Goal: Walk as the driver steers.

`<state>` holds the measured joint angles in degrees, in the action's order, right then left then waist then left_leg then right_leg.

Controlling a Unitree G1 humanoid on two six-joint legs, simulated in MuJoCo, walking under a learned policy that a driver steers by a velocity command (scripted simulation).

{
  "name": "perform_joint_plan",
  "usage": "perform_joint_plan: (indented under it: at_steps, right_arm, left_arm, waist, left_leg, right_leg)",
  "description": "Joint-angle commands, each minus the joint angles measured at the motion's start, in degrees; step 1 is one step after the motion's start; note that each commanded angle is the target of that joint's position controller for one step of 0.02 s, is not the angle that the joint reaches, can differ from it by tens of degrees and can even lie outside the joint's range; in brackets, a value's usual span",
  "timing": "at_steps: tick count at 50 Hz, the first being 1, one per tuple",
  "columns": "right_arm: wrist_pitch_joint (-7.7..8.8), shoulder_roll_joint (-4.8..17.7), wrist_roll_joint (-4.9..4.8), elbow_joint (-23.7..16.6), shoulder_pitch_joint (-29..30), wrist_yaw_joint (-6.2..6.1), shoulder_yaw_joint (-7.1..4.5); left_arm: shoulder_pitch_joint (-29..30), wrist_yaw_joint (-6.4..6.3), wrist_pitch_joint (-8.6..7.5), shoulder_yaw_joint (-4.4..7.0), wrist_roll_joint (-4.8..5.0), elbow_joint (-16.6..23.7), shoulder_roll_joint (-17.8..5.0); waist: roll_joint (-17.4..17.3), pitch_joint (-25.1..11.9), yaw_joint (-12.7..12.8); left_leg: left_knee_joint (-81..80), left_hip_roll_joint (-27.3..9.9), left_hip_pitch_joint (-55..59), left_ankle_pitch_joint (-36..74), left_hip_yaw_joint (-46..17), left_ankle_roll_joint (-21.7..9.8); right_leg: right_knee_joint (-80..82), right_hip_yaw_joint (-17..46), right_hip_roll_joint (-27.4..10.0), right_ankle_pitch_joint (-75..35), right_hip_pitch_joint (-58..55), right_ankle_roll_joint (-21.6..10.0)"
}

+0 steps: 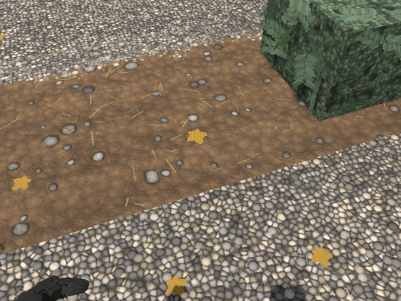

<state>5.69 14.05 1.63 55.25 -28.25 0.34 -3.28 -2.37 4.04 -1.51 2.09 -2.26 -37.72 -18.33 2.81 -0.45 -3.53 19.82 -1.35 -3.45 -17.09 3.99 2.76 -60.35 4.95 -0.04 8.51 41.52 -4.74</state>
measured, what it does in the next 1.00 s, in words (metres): walks ahead, turning left: right foot, then left foot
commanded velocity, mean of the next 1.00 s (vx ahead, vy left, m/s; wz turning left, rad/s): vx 1.00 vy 0.00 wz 0.46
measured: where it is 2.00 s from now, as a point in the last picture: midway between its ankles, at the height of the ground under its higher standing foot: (90, 86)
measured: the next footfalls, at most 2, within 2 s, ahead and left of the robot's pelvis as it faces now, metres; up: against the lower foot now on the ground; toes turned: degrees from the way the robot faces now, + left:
right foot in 0.16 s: +0.33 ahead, -0.11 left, +0.00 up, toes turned -5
left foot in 0.64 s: +0.76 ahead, +0.01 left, +0.00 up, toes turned +15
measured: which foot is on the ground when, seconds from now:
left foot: down 0.00-0.18, up 0.20-0.62, down 0.64-1.00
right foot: up 0.00-0.14, down 0.16-0.60, up 0.62-1.00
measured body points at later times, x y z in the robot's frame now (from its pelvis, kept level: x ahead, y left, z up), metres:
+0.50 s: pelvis +0.45 -0.06 -0.01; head +0.47 -0.06 +0.44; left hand +0.38 +0.21 -0.14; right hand +0.64 -0.29 -0.11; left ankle +0.64 +0.08 -0.67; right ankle +0.29 -0.11 -0.74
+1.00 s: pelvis +0.92 +0.01 -0.01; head +0.95 +0.03 +0.44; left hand +1.08 +0.31 -0.05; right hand +1.03 -0.27 -0.13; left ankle +0.72 -0.01 -0.74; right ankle +1.17 -0.05 -0.71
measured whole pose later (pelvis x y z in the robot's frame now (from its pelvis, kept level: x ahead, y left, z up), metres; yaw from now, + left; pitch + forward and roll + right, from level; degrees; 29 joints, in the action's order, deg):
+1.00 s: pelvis +0.92 +0.01 -0.01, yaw +30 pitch +3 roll +0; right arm 3.9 19.0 -0.1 48.0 -26.1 0.7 -4.9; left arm 3.0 0.7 -3.8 -2.8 -1.8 -32.3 -14.6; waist -0.2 1.6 -7.9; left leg 18.6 8.9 4.8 -23.4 -15.5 -8.5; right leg -31.0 4.2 -4.1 -0.6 36.1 1.6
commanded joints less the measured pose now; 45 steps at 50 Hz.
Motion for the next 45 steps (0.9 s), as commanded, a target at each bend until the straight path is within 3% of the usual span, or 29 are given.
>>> perform_joint_plan:
  at_steps: [1,3,5,6,7,8,9,10,11,12,13,15,18,20,21,24,27,29,30,31,32,33,34,35,36,38,40,42,45]
  right_arm:
    - [1.99,8.6,-0.74,-5.3,7.4,0.17,-1.46]
    - [1.56,9.4,-1.12,-4.4,4.3,0.39,-1.47]
    - [0.98,11.3,-1.04,-3.4,2.3,0.27,-1.67]
    - [0.51,13.1,-0.67,-3.0,1.8,-0.09,-1.93]
    - [-0.23,14.4,-0.43,-3.1,2.1,-0.56,-2.20]
    - [-0.81,13.9,-0.55,-3.9,3.5,-0.80,-2.01]
    - [-0.92,7.2,-1.01,-6.4,0.8,-0.02,-0.46]
    - [-0.02,4.7,-1.94,-9.4,-0.6,0.81,-0.03]
    - [0.26,9.2,-1.51,-10.0,4.8,0.36,-0.95]
    - [0.53,8.4,-1.77,-10.2,8.9,0.22,-0.60]
    - [0.42,6.8,-1.60,-9.7,9.4,0.45,-0.04]
    - [-1.62,4.6,-0.47,-8.7,6.9,1.60,0.44]
    - [-3.83,4.0,-0.62,-9.5,11.4,2.69,0.37]
    - [-3.89,3.6,-1.10,-11.5,17.7,2.95,0.80]
    - [-3.69,2.9,-1.24,-12.6,19.9,3.13,1.28]
    - [-3.12,3.0,-1.32,-15.1,26.8,3.93,2.21]
    - [-3.26,4.3,-1.00,-15.5,26.7,4.25,2.46]
    - [-3.85,8.0,-0.88,-12.7,16.3,3.85,1.32]
    - [-4.08,10.6,-0.80,-9.7,5.4,3.42,0.07]
    - [-4.17,13.4,-0.81,-5.8,-8.4,2.48,-1.65]
    - [-4.38,14.8,-1.94,-4.4,-9.0,1.14,-2.83]
    - [-4.97,18.4,-1.20,-5.6,-2.8,0.80,-3.39]
    - [-5.15,19.6,-0.84,-8.3,0.0,0.36,-3.99]
    - [-5.10,14.5,-0.57,-9.5,2.7,-0.18,-3.34]
    - [-4.96,11.7,-0.65,-9.0,5.7,-0.09,-2.64]
    - [-3.11,11.0,-1.15,-9.5,7.4,-0.40,-2.10]
    - [-1.51,11.6,-1.51,-10.2,8.5,-0.22,-1.98]
    - [-0.85,12.4,-1.48,-10.5,7.9,-0.29,-2.43]
    - [-0.91,13.4,-2.31,-10.3,4.8,0.57,-3.33]
  left_arm:
    - [5.2,1.17,-0.39,-0.90,0.41,4.8,-1.2]
    - [7.2,1.17,-0.54,-1.28,0.52,4.9,-0.8]
    - [5.6,0.15,-0.65,-0.87,0.03,4.2,-2.1]
    - [1.6,-0.52,-0.84,-0.39,-0.16,3.1,-3.2]
    - [-8.0,-1.13,-1.11,0.35,-0.16,0.1,-4.6]
    - [-20.4,-1.89,-1.40,1.50,-0.38,-4.3,-6.8]
    - [-26.0,-2.92,-1.64,2.90,-1.80,-5.8,-12.0]
    - [-25.3,-3.10,-1.38,3.94,-0.65,-5.4,-16.2]
    - [-21.7,-3.19,-1.38,3.95,-0.33,-5.5,-13.6]
    - [-18.7,-3.53,-1.94,3.17,-0.32,-5.9,-9.6]
    - [-16.4,-3.51,-2.59,2.56,-0.54,-6.3,-6.8]
    - [-14.4,-3.74,-3.85,1.52,-0.22,-7.3,-4.0]
    - [-17.0,-3.41,-5.54,1.02,1.17,-9.6,-1.9]
    - [-18.8,-3.23,-6.07,0.68,1.16,-10.6,-0.9]
    - [-19.1,-3.21,-6.33,0.56,1.03,-10.8,-1.2]
    - [-21.1,-3.95,-6.65,-0.09,1.34,-11.9,-1.3]
    - [-22.4,-5.84,-6.50,0.19,1.29,-12.4,-5.0]
    - [-20.2,-7.59,-4.88,1.23,0.52,-11.3,-8.5]
    - [-17.0,-8.00,-3.79,1.80,-0.02,-10.0,-9.9]
    - [-11.9,-7.88,-2.80,2.40,-0.44,-8.4,-11.1]
    - [-9.4,-6.24,-2.86,1.77,-0.63,-8.0,-7.0]
    - [-12.0,-5.43,-4.32,-0.57,-0.93,-3.0,1.3]
    - [-13.2,-4.91,-5.78,-1.51,0.30,1.6,0.1]
    - [-9.9,-4.56,-6.83,-1.51,-0.38,1.1,-3.0]
    - [-8.7,-4.35,-6.64,-1.16,-0.65,0.4,-3.8]
    - [-9.1,-4.36,-4.10,-1.79,-2.38,1.0,-2.9]
    - [-5.8,-4.05,-2.05,-2.46,-2.50,3.0,-1.6]
    - [1.3,-3.17,-1.99,-3.19,-1.39,6.3,-0.5]
    - [6.0,-2.88,-2.13,-3.73,0.62,8.1,0.8]
  waist:
    - [-5.3,6.2,3.8]
    - [-5.7,7.0,2.5]
    - [-7.3,5.0,3.6]
    - [-8.7,1.5,5.8]
    - [-9.6,-3.9,10.4]
    - [-7.8,-9.9,16.0]
    - [2.7,-17.1,14.6]
    - [15.9,-24.2,10.3]
    - [7.9,-17.0,10.6]
    - [0.7,-7.2,9.3]
    - [-3.1,-2.5,6.9]
    - [-0.7,0.0,2.9]
    - [-0.7,4.8,2.7]
    - [-1.2,7.6,3.9]
    - [0.3,7.6,3.9]
    - [-1.9,8.6,4.7]
    - [0.4,5.4,2.7]
    - [3.6,-0.9,-3.5]
    - [4.1,-5.4,-8.9]
    - [2.6,-9.1,-15.7]
    - [-7.1,-5.9,-13.8]
    - [-18.0,-4.9,-3.7]
    - [-15.5,-13.6,-2.7]
    - [-3.0,-5.7,-1.8]
    - [3.3,1.2,1.7]
    - [4.5,5.2,6.0]
    - [3.6,7.1,6.9]
    - [0.9,8.1,4.6]
    - [-3.3,4.4,0.0]
  left_leg:
    - [-20.5,-10.9,-8.7,6.8,-4.2,-9.7]
    - [-21.5,-11.8,-5.0,14.9,-1.7,-9.8]
    - [-14.0,-12.7,3.9,40.6,0.8,-9.3]
    - [-6.0,-13.3,7.4,55.3,1.9,-8.8]
    - [6.0,-13.1,7.0,63.3,3.0,-8.4]
    - [22.4,-10.7,-0.3,58.4,3.6,-7.7]
    - [44.7,-5.8,-18.2,26.3,2.0,-7.4]
    - [59.7,3.2,-33.2,-9.3,-5.7,-6.8]
    - [63.9,0.6,-41.0,-5.1,-9.5,-8.4]
    - [61.4,-1.9,-42.3,0.2,-8.9,-8.5]
    - [56.8,-3.8,-38.7,2.8,-9.0,-8.3]
    - [52.4,-5.8,-32.6,4.7,-9.8,-7.4]
    - [49.3,-6.4,-37.2,8.5,-9.2,-6.6]
    - [43.6,-4.9,-39.4,14.0,-6.4,-6.8]
    - [40.0,-4.5,-39.0,17.3,-4.5,-7.1]
    - [28.4,-2.3,-35.8,23.8,2.3,-8.6]
    - [20.3,3.4,-27.8,25.2,7.9,-11.2]
    - [19.9,7.6,-17.3,19.1,8.5,-12.7]
    - [20.5,8.8,-6.6,15.6,7.1,-14.3]
    - [17.4,6.7,6.6,11.8,1.1,-17.8]
    - [15.9,3.3,13.0,9.1,-4.7,-20.0]
    - [18.6,-4.6,21.2,21.6,-25.8,-26.9]
    - [1.9,-12.8,27.3,-0.8,-47.9,-33.8]
    - [-7.1,-13.0,18.1,-10.8,-50.2,-30.0]
    - [-8.6,-10.3,6.6,-9.0,-44.1,-26.1]
    - [-8.8,-6.0,-7.9,1.2,-37.1,-25.0]
    - [-11.1,-1.0,-19.4,5.0,-29.6,-23.7]
    - [-11.8,2.2,-23.7,13.4,-25.3,-22.0]
    - [-9.5,3.7,-17.7,24.6,-23.8,-17.6]
  right_leg:
    - [16.6,-4.8,-2.1,-6.9,-7.6,0.5]
    - [21.6,-7.9,-1.9,-7.6,-11.9,-1.0]
    - [24.9,-10.4,0.3,-2.7,-14.1,-2.9]
    - [25.6,-11.3,2.3,1.1,-18.3,-3.9]
    - [27.3,-11.9,4.4,3.4,-28.3,-4.9]
    - [29.1,-10.3,3.8,3.3,-43.6,-5.7]
    - [29.8,7.2,-9.3,22.5,-60.8,-7.0]
    - [42.2,37.9,-19.8,37.6,-67.1,-9.0]
    - [45.5,37.6,-18.6,32.7,-63.6,-9.0]
    - [44.5,26.8,-17.8,22.3,-54.3,-8.6]
    - [45.5,20.1,-15.5,14.5,-45.0,-6.9]
    - [49.0,11.7,-12.6,9.8,-35.4,-4.0]
    - [53.5,3.0,-11.0,0.4,-34.2,-0.8]
    - [55.1,-5.8,-8.2,-13.7,-34.3,1.6]
    - [55.3,-8.8,-7.7,-19.0,-34.4,1.8]
    - [56.4,-15.7,-6.8,-33.2,-36.9,3.8]
    - [50.6,-18.8,-8.6,-62.3,-44.6,6.0]
    - [36.0,-18.9,-10.6,-78.4,-48.2,6.9]
    - [22.3,-18.0,-11.6,-80.8,-45.1,6.7]
    - [1.3,-16.8,-11.1,-71.8,-36.5,5.9]
    - [-22.8,-16.5,-0.9,-13.6,-22.0,4.8]
    - [-40.6,-9.6,5.2,22.1,1.7,6.5]
    - [-40.7,1.1,3.7,20.5,11.3,5.9]
    - [-32.6,2.3,0.1,14.3,11.8,4.4]
    - [-26.5,1.1,-2.2,11.4,7.7,4.3]
    - [-18.6,0.8,-5.0,12.6,0.9,6.7]
    - [-7.0,-2.1,-6.6,11.7,-5.8,8.6]
    - [6.1,-4.5,-6.5,1.4,-10.7,9.4]
    - [20.7,-6.0,-3.2,-13.4,-17.1,8.1]
Velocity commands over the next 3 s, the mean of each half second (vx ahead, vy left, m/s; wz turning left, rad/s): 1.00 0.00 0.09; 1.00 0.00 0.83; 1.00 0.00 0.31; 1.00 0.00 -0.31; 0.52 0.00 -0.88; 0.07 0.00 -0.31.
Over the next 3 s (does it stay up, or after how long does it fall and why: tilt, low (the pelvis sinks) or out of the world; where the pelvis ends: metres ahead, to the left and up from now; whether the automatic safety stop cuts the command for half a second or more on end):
stays up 2.08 0.69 0.00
